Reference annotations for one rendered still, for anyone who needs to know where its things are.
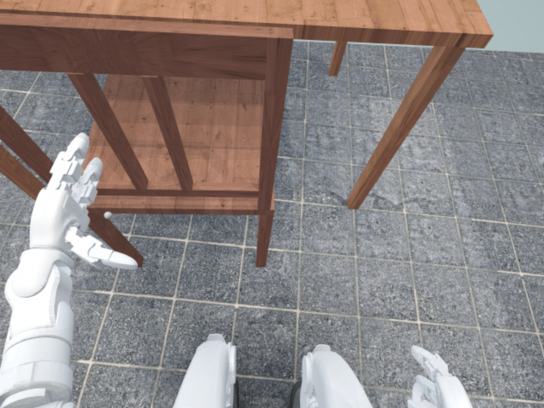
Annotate table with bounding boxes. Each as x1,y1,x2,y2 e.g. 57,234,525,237
0,0,494,209

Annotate robot right shin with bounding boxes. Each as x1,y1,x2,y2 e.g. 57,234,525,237
300,344,331,408

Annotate left robot forearm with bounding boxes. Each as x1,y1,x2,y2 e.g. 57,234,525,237
0,247,75,408

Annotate robot right thigh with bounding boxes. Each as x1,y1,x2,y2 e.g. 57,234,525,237
302,350,373,408

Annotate chair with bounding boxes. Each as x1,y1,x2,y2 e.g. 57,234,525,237
0,13,293,267

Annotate left robot hand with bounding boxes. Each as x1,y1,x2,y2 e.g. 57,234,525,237
30,133,138,269

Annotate right robot hand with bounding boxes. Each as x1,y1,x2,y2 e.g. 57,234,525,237
407,345,473,408

